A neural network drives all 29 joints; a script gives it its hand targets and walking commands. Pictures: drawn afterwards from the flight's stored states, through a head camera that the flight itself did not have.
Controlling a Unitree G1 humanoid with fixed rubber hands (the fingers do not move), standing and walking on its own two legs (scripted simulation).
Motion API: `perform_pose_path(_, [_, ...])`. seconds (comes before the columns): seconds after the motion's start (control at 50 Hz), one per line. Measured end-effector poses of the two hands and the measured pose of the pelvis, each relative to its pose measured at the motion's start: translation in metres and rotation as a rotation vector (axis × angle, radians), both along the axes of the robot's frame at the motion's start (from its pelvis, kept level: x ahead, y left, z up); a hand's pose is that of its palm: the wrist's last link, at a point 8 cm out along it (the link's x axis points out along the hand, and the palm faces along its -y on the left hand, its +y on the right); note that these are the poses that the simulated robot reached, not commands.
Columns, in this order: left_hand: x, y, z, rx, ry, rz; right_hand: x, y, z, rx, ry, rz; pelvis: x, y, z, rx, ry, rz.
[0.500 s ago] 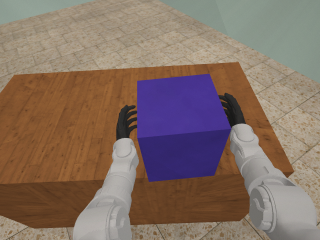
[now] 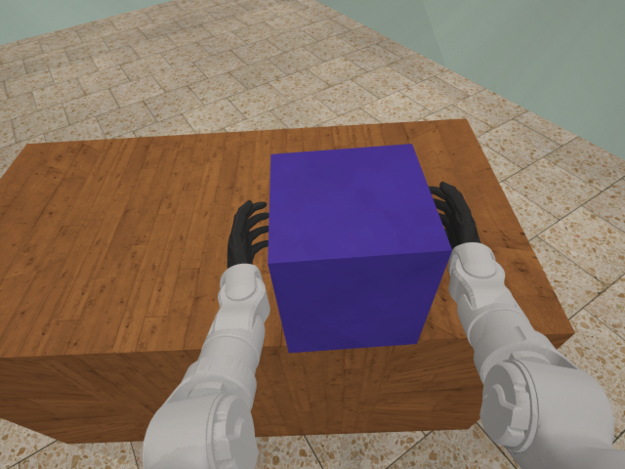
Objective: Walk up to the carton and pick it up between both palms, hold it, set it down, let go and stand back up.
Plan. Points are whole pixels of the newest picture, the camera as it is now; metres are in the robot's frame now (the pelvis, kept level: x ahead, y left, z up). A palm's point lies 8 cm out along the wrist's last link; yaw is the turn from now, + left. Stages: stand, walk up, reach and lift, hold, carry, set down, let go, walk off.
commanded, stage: reach and lift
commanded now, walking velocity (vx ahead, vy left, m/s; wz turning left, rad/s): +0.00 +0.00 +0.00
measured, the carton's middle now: (347, 253) +0.42 +0.00 +0.00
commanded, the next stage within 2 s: none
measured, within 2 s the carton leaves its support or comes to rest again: leaves its support in 0.18 s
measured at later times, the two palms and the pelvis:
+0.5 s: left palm (234, 250) +0.36 +0.15 +0.09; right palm (468, 234) +0.39 -0.15 +0.10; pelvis -0.02 +0.00 +0.00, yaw +0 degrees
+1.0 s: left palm (205, 226) +0.36 +0.18 +0.14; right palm (456, 208) +0.39 -0.12 +0.14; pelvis -0.01 +0.01 +0.00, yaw +0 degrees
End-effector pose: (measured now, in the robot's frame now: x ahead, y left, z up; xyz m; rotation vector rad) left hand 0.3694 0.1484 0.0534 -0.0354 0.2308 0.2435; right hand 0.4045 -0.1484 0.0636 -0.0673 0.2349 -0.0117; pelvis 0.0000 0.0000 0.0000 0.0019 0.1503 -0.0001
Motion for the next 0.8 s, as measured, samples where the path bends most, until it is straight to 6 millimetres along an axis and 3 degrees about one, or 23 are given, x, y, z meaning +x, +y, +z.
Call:
perform_pose_path(0.22, [-0.006, 0.005, 0.005, 0.006, -0.005, 0.012, -0.003, 0.005, 0.010, -0.013, -0.014, 0.011, -0.005, 0.000, 0.000, 0.000, -0.007, 0.000])
perform_pose_path(0.54, [-0.012, 0.002, 0.043, 0.033, -0.007, -0.020, -0.020, 0.001, 0.034, 0.021, -0.019, -0.024, -0.019, -0.003, 0.000, 0.003, -0.043, 0.000])
perform_pose_path(0.8, [-0.005, 0.009, 0.071, 0.031, -0.034, -0.025, -0.015, 0.008, 0.060, 0.028, -0.050, -0.031, -0.014, 0.000, 0.001, -0.001, -0.076, 0.000])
